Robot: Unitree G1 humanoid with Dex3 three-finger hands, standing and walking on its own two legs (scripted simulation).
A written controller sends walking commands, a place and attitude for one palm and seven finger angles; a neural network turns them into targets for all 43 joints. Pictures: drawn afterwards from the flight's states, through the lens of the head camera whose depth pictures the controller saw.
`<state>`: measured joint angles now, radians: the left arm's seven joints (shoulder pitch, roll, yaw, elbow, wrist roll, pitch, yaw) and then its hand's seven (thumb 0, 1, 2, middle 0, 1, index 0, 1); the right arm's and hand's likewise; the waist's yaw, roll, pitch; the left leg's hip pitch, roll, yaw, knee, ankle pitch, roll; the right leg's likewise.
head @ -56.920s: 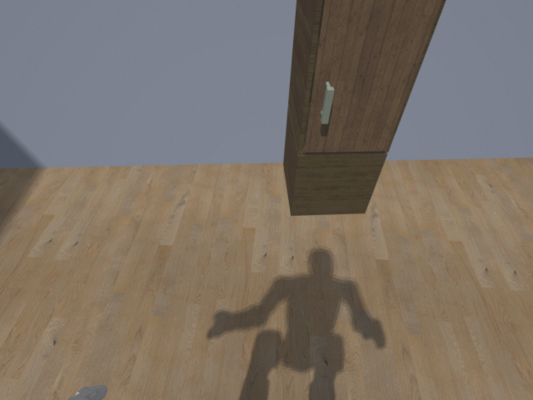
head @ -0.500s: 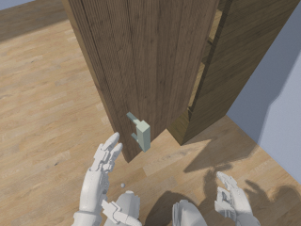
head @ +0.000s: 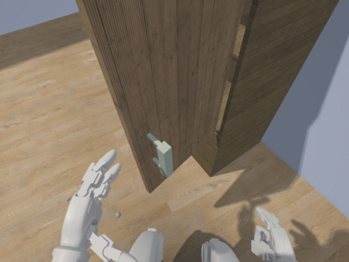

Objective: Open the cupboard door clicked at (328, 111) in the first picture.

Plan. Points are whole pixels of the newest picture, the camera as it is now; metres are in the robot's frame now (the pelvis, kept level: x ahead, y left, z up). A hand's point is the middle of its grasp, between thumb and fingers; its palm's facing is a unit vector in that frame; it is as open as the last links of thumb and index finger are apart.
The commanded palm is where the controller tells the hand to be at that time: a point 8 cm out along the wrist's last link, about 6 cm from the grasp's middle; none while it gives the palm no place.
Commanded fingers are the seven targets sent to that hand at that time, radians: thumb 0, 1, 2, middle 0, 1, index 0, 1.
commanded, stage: draw the hand back to the body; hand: left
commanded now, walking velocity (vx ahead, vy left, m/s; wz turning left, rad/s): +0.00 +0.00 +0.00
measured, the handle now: (159, 155) +0.36 +0.07 +0.02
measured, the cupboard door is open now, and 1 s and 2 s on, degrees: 100 100 100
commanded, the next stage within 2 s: step back with the hand held close in 1.36 s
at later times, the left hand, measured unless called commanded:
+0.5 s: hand (49, 204) +0.19 +0.20 +0.16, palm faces +0.13 -0.94 -0.31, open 14.7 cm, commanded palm +0.17 +0.25 +0.19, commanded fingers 0.00 0.09 0.56 -0.17 -0.30 -0.17 -0.30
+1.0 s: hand out of the picture +0.23 +0.29 +0.29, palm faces +0.46 -0.79 -0.42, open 8.8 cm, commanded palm +0.18 +0.32 +0.30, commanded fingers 0.00 0.90 0.90 -0.20 -0.30 -0.20 -0.30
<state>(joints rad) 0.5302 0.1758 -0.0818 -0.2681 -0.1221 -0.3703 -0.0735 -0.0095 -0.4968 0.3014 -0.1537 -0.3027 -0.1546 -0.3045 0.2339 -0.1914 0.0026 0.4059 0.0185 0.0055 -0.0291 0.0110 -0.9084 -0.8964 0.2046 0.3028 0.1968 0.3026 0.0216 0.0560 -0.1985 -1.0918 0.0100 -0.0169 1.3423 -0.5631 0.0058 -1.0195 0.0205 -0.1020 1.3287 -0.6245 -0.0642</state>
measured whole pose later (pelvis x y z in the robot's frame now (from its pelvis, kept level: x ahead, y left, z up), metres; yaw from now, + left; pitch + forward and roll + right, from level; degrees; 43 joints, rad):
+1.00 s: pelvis +0.04 +0.02 +0.12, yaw +0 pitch -2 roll -1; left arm 0.48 0.38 0.33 -0.44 -0.07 -0.05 0.14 0.01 0.63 0.79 -0.20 -0.30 -0.20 -0.31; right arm 0.23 -0.23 0.05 0.57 0.02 -0.10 -0.09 0.01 -0.91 -0.90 0.21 0.30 0.20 0.30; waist 0.07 0.06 -0.04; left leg -0.22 -0.02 0.02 0.57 -0.31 0.04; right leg -0.15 0.01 -0.04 0.52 -0.33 -0.01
